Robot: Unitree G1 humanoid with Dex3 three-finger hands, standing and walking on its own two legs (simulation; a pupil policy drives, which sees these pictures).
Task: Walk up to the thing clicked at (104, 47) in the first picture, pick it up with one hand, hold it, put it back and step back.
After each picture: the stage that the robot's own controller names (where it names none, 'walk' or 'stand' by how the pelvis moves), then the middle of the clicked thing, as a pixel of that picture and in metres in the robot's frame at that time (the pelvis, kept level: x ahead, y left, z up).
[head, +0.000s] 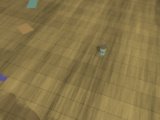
stand; (102, 50) +1.29 -0.32 -0.72
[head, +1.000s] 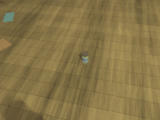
walk; (85, 57) +1.20 -0.01 -0.70
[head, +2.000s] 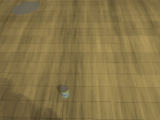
walk; (64, 91) +0.76 +0.15 -0.71
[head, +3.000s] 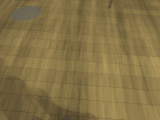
walk; out of the picture +0.47 +0.09 -0.70
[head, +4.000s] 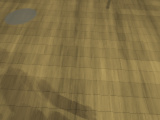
stand; out of the picture +0.37 +0.11 -0.72
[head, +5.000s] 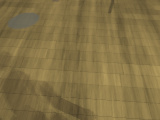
stand; out of the picture +0.35 +0.11 -0.72
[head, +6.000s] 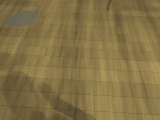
stand; out of the picture +0.38 +0.12 -0.72
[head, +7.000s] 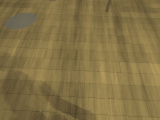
stand; out of the picture +0.36 +0.12 -0.73
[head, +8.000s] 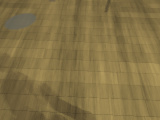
go down; out of the picture +0.36 +0.13 -0.73
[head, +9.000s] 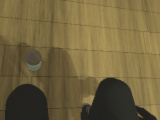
go down; (33, 60) +0.46 +0.13 -0.33
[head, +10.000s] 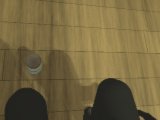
approach; (33, 64) +0.46 +0.13 -0.31
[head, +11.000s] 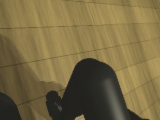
close in; out of the picture +0.46 +0.18 -0.23
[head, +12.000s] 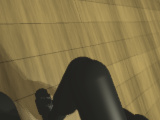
close; out of the picture +0.46 +0.19 -0.24
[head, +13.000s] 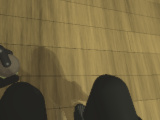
lift; (6, 70) +0.37 +0.21 -0.14
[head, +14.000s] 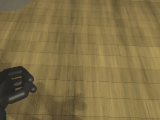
go down; out of the picture +0.39 +0.06 -0.65
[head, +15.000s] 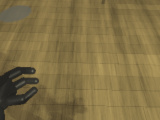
go down; out of the picture +0.36 +0.07 -0.70
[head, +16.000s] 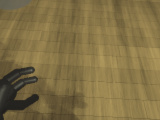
stand; out of the picture +0.36 +0.05 -0.68
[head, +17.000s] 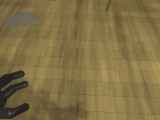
go down; out of the picture +0.33 +0.04 -0.71
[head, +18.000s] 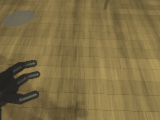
stand; out of the picture +0.33 +0.04 -0.72
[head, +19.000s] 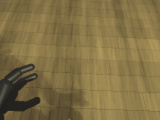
stand; out of the picture +0.35 +0.05 -0.67
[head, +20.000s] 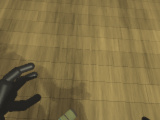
stand; (67, 117) +0.37 +0.04 -0.62
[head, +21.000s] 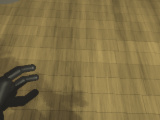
stand; out of the picture +0.35 +0.05 -0.67
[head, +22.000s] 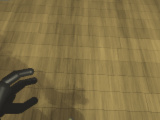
stand; out of the picture +0.35 +0.05 -0.66
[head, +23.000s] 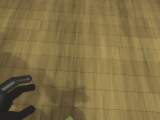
stand; out of the picture +0.36 +0.05 -0.65
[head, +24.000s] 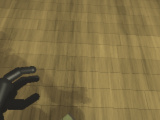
stand; out of the picture +0.36 +0.06 -0.65
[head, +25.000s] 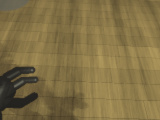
stand; out of the picture +0.36 +0.06 -0.68
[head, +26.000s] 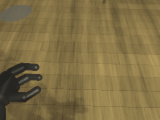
hold; out of the picture +0.35 +0.07 -0.71
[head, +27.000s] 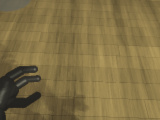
stand; out of the picture +0.37 +0.07 -0.68
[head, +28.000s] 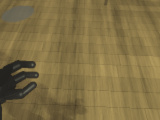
hold; out of the picture +0.37 +0.07 -0.71
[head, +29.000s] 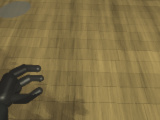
hold; out of the picture +0.37 +0.07 -0.70
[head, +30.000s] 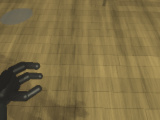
hold; out of the picture +0.36 +0.07 -0.71
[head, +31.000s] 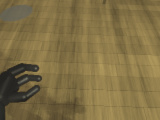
hold; out of the picture +0.37 +0.07 -0.71
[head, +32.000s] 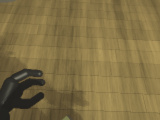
hold; out of the picture +0.37 +0.07 -0.68
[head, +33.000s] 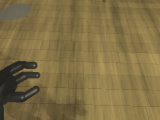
close; out of the picture +0.36 +0.06 -0.69
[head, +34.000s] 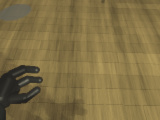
hold; out of the picture +0.37 +0.07 -0.71
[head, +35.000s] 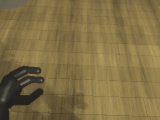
hold; out of the picture +0.37 +0.07 -0.68
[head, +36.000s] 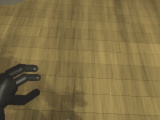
close; out of the picture +0.37 +0.06 -0.67
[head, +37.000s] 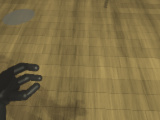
hold; out of the picture +0.36 +0.06 -0.71
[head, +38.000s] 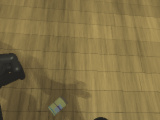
crouch; (57, 105) +0.39 +0.06 -0.59
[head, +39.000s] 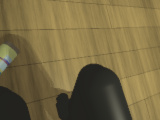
lower; (1, 58) +0.44 +0.11 -0.28
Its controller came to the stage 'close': yes
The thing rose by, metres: 0.22
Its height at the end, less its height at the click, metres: -0.02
